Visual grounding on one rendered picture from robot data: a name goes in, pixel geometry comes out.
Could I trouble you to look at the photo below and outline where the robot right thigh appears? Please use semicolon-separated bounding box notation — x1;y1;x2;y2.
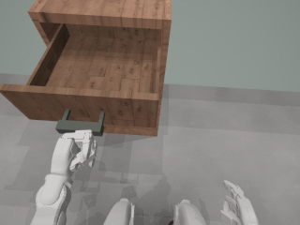
173;202;207;225

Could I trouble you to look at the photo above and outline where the left robot hand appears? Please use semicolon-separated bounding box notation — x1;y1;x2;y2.
51;129;98;177

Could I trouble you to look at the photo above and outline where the left robot forearm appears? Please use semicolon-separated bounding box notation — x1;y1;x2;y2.
30;173;73;225

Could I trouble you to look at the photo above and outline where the drawer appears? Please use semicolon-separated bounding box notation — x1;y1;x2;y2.
0;23;162;128

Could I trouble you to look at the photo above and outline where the cabinet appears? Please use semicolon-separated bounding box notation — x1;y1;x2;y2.
27;0;172;137

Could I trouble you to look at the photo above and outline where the robot thigh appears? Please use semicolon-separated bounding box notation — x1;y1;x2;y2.
103;201;135;225
173;202;207;225

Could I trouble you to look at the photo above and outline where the right robot hand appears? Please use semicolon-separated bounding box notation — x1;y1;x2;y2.
220;180;260;225

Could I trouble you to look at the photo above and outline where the robot left thigh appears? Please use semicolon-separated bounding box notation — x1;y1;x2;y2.
103;201;135;225

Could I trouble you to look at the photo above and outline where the handle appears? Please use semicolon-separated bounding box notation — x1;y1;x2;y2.
55;109;106;137

